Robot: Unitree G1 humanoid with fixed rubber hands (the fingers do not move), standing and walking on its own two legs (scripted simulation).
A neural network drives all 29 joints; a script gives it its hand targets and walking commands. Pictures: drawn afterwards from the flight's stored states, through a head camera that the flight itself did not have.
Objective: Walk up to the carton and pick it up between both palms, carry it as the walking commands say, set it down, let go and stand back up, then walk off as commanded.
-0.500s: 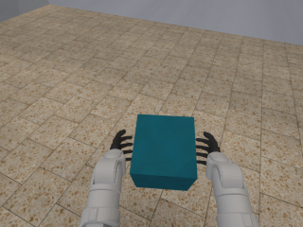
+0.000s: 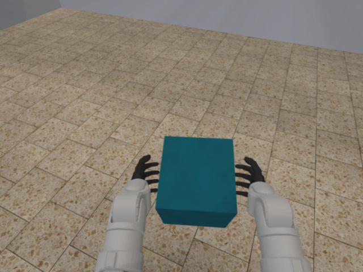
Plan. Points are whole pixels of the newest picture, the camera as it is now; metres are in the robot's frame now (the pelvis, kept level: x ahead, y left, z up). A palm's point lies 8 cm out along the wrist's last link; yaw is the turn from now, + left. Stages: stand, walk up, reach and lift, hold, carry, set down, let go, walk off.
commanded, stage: carry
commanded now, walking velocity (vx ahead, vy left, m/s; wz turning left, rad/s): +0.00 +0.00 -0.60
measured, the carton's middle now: (196, 184) +0.35 +0.00 -0.03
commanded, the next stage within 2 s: none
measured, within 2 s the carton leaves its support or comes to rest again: neither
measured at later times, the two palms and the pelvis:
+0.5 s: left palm (176, 188) +0.29 +0.05 +0.04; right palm (294, 211) +0.23 -0.19 +0.05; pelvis -0.04 -0.01 -0.01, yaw -11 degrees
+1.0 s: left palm (223, 201) +0.25 -0.05 +0.05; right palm out of the picture +0.13 -0.27 +0.06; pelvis -0.09 +0.01 -0.01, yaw -28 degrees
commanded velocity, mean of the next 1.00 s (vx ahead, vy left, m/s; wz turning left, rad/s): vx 0.00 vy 0.00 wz -0.60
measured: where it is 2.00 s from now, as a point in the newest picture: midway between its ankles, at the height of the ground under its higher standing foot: outside the picture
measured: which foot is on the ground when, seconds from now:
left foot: down 0.00-0.74, up 0.76-1.00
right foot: down 0.00-0.50, up 0.52-0.68, down 0.70-1.00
